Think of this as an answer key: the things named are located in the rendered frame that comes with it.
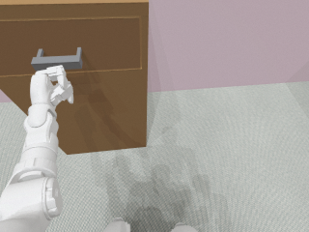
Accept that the left robot forearm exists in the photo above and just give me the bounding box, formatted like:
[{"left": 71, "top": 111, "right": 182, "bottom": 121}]
[{"left": 0, "top": 103, "right": 59, "bottom": 221}]

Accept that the right robot shin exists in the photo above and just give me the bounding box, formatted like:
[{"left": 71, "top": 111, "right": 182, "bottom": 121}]
[{"left": 174, "top": 222, "right": 184, "bottom": 228}]

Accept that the cabinet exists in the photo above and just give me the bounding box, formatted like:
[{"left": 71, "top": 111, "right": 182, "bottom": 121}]
[{"left": 0, "top": 0, "right": 149, "bottom": 155}]

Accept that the left robot shin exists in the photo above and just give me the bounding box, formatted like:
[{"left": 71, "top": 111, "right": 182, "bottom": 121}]
[{"left": 113, "top": 217, "right": 124, "bottom": 222}]

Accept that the drawer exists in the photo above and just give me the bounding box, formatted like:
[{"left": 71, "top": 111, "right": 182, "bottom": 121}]
[{"left": 0, "top": 15, "right": 141, "bottom": 76}]

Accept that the robot left hand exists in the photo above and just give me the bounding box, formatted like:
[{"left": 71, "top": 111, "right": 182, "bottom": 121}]
[{"left": 30, "top": 65, "right": 73, "bottom": 110}]

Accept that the robot shin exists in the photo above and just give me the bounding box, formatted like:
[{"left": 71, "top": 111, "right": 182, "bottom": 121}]
[
  {"left": 113, "top": 217, "right": 124, "bottom": 222},
  {"left": 174, "top": 222, "right": 184, "bottom": 228}
]

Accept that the left robot upper arm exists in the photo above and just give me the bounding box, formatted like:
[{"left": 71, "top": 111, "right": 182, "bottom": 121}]
[{"left": 0, "top": 176, "right": 64, "bottom": 232}]

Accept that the handle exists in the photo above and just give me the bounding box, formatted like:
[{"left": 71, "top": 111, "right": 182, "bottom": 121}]
[{"left": 31, "top": 47, "right": 83, "bottom": 72}]

